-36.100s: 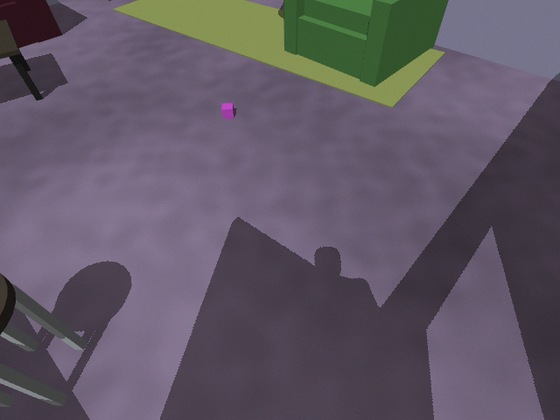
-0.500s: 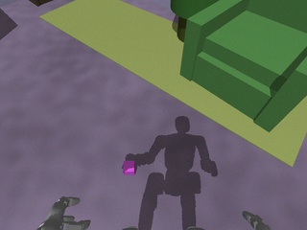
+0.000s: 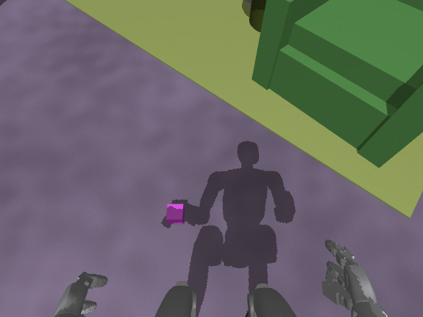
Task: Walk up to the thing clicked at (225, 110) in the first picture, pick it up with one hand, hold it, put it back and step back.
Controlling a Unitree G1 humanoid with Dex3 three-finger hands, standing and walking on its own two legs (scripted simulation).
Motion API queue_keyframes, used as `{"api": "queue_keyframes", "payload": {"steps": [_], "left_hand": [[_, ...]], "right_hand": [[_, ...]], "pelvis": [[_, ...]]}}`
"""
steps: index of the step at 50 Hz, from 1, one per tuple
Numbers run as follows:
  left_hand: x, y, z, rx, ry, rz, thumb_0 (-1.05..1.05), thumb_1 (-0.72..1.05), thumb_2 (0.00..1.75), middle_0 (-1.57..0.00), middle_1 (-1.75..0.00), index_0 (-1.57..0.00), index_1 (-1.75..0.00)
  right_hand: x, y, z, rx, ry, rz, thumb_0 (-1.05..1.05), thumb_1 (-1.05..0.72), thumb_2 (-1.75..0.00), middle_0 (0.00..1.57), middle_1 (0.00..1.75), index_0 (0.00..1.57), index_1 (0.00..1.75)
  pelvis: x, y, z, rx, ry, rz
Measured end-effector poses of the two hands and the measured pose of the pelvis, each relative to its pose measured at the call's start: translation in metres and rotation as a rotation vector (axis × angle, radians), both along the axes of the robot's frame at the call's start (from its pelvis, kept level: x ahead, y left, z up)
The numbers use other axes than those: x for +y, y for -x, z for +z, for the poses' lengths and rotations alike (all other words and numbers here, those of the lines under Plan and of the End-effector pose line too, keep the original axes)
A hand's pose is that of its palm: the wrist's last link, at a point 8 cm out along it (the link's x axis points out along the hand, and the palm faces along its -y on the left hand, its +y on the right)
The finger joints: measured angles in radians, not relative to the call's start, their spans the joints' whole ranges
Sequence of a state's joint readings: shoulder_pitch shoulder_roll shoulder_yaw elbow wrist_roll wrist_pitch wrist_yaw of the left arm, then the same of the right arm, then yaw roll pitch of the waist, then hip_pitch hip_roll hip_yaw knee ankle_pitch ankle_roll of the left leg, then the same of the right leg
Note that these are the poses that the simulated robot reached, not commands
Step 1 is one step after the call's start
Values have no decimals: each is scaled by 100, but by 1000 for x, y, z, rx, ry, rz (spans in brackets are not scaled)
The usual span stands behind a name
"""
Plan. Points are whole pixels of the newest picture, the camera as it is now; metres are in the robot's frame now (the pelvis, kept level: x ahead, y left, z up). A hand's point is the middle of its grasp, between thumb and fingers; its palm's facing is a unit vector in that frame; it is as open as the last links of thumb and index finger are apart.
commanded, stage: rise first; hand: left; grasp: from above
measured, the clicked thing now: (175, 214) +0.51 +0.18 -0.66
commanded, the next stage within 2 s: none
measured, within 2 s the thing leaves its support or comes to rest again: neither
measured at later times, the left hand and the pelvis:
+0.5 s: hand (129, 259) +0.27 +0.26 -0.32, palm faces -0.45 -0.41 -0.80, open 13.2 cm; pelvis -0.07 -0.01 -0.18, yaw -1 degrees
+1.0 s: hand (147, 229) +0.38 +0.24 -0.45, palm faces -0.46 -0.01 -0.89, open 12.6 cm; pelvis -0.10 +0.00 -0.30, yaw -5 degrees
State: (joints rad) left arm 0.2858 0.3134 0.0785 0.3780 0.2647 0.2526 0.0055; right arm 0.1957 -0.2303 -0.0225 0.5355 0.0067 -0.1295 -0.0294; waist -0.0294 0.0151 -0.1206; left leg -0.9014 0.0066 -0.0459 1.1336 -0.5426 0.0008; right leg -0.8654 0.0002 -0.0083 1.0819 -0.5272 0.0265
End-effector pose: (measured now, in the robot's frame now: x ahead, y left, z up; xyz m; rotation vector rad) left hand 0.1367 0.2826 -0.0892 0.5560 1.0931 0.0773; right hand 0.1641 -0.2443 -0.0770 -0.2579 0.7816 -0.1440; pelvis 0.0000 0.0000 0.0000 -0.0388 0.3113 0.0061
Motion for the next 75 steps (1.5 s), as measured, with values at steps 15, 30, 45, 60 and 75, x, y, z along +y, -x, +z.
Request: {"api": "queue_keyframes", "payload": {"steps": [15, 30, 45, 60, 75], "left_hand": [[3, -69, -108, -101, -201, -350, 0, -43, 85, -26, -90, -25, -91], [-18, -168, -204, -210, -449, -682, 0, -37, 83, -29, -92, -29, -91], [-37, -240, -285, -300, -569, -958, 0, -27, 81, -30, -84, -30, -83], [-46, -278, -324, -315, -624, -1034, 0, -30, 84, -28, -80, -28, -80], [-55, -303, -353, -305, -631, -1011, 0, -30, 82, -27, -84, -28, -82]], "right_hand": [[-23, 21, -108, 35, 40, 46, 1, -96, -91, 21, 30, 20, 30], [-37, 131, -264, 325, -2, -46, 1, -95, -91, 21, 30, 20, 30], [-42, 233, -315, 609, 71, -158, 1, -89, -90, 21, 30, 20, 30], [-26, 238, -340, 676, 62, -140, 0, -91, -90, 21, 30, 20, 30], [-26, 250, -347, 740, 67, -117, 0, -91, -90, 21, 30, 20, 30]], "pelvis": [[-5, 35, -102, 188, -3, -8], [-12, 88, -217, 280, -1, -27], [-4, 99, -292, 300, 42, -45], [2, 94, -322, 313, 68, -56], [-1, 91, -337, 320, 77, -75]]}}
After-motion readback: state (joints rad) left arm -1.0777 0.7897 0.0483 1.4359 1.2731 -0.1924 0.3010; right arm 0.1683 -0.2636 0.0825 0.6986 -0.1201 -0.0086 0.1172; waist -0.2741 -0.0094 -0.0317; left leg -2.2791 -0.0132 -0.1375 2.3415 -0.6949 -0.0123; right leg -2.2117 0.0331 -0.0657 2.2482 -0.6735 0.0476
